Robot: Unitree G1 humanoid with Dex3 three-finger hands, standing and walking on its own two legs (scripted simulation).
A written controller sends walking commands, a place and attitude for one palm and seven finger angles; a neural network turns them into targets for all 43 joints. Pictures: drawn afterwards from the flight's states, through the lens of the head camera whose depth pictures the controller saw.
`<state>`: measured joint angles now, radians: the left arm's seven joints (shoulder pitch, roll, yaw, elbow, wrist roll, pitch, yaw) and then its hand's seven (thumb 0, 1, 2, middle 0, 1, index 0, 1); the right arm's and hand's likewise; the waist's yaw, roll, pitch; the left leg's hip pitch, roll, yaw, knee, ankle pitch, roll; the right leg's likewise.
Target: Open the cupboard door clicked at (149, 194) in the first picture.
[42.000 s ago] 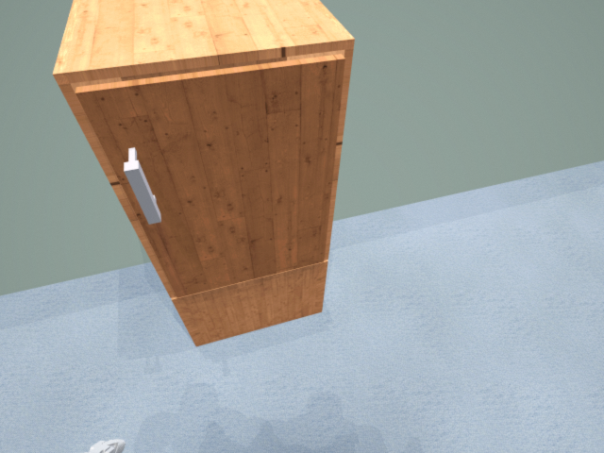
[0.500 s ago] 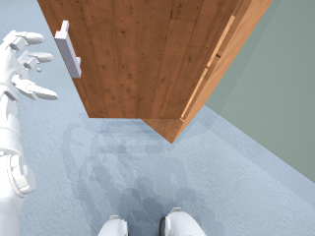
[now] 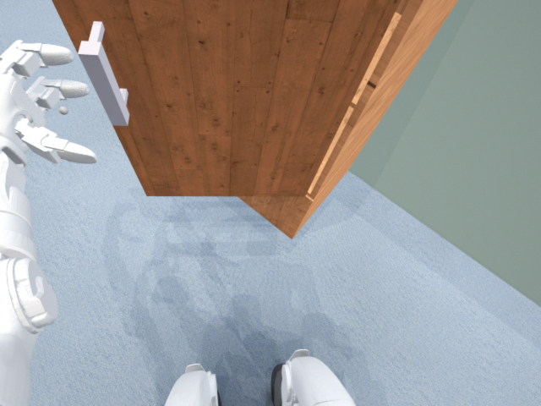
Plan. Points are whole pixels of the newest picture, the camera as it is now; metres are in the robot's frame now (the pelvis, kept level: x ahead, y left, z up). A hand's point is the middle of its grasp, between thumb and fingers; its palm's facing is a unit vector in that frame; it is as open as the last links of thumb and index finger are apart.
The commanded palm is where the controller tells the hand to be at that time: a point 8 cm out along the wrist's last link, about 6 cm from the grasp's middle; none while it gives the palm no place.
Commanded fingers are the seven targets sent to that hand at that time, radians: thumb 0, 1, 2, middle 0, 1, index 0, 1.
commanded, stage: slide the fingers in behind the handle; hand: left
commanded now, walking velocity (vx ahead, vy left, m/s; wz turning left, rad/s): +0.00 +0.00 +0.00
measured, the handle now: (109, 77) +0.56 +0.19 +0.08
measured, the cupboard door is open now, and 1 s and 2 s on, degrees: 42 43 43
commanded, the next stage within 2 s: close the thumb around the handle in 1.44 s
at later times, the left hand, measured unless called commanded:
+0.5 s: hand (89, 112) +0.50 +0.21 +0.08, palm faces -0.03 -1.00 +0.00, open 14.0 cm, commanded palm +0.48 +0.25 +0.08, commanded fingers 0.00 -0.50 0.30 -0.30 -1.20 -0.30 -1.20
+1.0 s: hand (117, 116) +0.49 +0.17 +0.08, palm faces -0.06 -1.00 +0.00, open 14.1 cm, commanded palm +0.47 +0.22 +0.08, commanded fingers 0.00 -0.50 0.30 -0.30 -1.20 -0.30 -1.20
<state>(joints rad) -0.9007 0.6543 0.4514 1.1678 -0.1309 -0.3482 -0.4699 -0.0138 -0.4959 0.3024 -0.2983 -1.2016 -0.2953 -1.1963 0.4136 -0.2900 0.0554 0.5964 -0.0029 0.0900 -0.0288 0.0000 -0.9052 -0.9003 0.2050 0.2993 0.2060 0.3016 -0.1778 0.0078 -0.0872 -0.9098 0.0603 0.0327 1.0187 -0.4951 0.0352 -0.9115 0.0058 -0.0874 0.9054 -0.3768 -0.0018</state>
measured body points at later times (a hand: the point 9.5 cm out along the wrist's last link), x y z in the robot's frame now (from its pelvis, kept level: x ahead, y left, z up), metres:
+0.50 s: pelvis +0.01 -0.01 +0.00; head +0.14 +0.02 +0.44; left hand +0.50 +0.26 +0.08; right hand +0.02 -0.27 -0.10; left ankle -0.01 +0.09 -0.67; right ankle +0.02 -0.13 -0.67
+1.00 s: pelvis +0.00 -0.01 +0.00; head +0.12 +0.02 +0.44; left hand +0.49 +0.23 +0.09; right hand +0.02 -0.27 -0.11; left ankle -0.01 +0.09 -0.67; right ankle +0.02 -0.13 -0.67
